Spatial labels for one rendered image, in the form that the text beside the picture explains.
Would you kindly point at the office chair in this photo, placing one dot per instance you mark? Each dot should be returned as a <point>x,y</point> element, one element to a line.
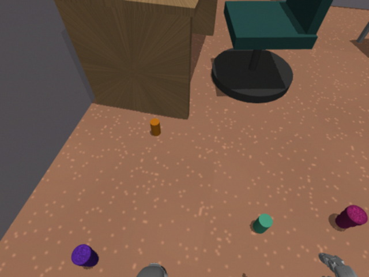
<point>249,72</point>

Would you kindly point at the desk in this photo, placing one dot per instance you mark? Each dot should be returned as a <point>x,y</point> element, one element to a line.
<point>136,54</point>

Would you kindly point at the right robot hand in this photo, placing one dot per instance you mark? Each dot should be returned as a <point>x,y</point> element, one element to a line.
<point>337,265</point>

